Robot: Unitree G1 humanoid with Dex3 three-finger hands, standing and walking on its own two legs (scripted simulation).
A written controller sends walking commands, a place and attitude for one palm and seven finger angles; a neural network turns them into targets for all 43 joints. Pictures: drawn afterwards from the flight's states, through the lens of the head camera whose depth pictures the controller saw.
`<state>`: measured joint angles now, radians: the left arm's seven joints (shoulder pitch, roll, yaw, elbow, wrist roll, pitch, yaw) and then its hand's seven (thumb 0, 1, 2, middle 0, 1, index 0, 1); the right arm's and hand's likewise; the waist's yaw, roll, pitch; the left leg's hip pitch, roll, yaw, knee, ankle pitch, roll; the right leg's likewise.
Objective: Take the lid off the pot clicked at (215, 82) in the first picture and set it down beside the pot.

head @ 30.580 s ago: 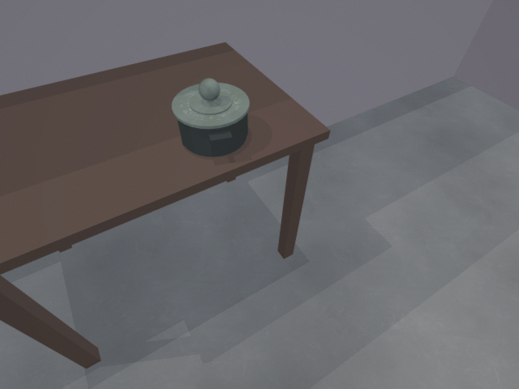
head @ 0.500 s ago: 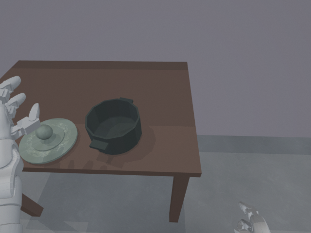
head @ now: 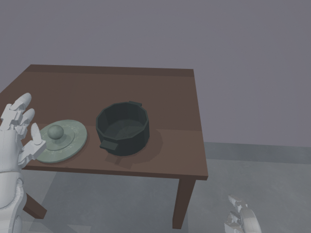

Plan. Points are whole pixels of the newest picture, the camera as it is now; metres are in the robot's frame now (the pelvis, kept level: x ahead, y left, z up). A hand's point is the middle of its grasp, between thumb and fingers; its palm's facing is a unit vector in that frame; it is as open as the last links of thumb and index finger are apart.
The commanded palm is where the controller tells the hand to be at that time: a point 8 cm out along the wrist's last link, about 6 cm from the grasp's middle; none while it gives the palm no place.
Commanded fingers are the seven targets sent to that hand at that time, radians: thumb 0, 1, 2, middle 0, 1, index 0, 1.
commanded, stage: draw the hand back to the body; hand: left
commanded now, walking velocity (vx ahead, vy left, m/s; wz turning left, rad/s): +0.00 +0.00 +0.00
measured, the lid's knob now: (55, 132) +0.41 +0.40 -0.02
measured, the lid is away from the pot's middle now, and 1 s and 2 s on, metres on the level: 0.24 0.24 0.24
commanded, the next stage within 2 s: step back with the hand held close in 0.48 s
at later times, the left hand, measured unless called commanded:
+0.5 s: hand (36, 180) +0.16 +0.24 +0.15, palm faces +0.38 -0.86 -0.34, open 7.4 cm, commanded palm +0.11 +0.29 +0.17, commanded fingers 0.00 0.90 0.90 -0.20 -0.30 -0.20 -0.30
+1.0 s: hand (26, 190) +0.15 +0.26 +0.14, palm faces +0.27 -0.85 -0.45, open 7.4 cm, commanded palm +0.09 +0.31 +0.17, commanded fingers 0.00 0.90 0.90 -0.20 -0.30 -0.20 -0.30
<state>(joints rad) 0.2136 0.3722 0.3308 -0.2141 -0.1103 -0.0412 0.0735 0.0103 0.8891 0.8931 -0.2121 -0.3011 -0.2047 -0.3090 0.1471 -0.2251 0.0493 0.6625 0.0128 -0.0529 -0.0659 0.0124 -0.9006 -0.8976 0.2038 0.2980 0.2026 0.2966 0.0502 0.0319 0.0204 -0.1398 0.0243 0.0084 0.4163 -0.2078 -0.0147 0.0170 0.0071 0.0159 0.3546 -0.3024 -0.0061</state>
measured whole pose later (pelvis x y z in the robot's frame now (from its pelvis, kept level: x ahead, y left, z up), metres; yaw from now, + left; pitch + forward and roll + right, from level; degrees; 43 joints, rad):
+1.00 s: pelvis -0.04 +0.03 -0.01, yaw +1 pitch +0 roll -1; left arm 0.61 0.42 0.33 -0.59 -0.07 -0.14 0.08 0.01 0.89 0.89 -0.22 -0.30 -0.21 -0.31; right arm 0.20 -0.22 0.02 0.53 0.03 -0.05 -0.07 0.01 -0.90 -0.90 0.20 0.30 0.20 0.30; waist 0.01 -0.01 0.04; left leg -0.34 0.00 0.01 0.52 -0.18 0.02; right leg -0.20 -0.02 0.02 0.51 -0.31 0.04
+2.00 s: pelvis -0.17 +0.01 -0.01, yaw +0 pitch +1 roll +1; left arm 0.61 0.42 0.33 -0.67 -0.05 -0.18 0.11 0.01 0.89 0.89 -0.22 -0.30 -0.21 -0.31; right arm 0.18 -0.19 0.00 0.58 0.01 -0.07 -0.05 0.01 -0.90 -0.90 0.20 0.30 0.20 0.30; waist 0.02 -0.04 0.03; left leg -0.51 -0.01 0.02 0.91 -0.43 0.00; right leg -0.35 -0.01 -0.04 0.55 -0.22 -0.04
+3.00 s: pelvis -0.37 -0.02 -0.02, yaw +9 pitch -3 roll +3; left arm 0.53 0.38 0.33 -0.44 -0.02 -0.19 0.14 0.01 0.89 0.90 -0.21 -0.30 -0.21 -0.31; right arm 0.24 -0.21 -0.02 0.64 0.01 -0.15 -0.06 0.01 -0.90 -0.90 0.20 0.30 0.20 0.30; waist -0.01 -0.02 -0.02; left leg -0.26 0.02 0.07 0.56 -0.25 0.00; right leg -0.43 -0.01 0.01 0.89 -0.45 0.00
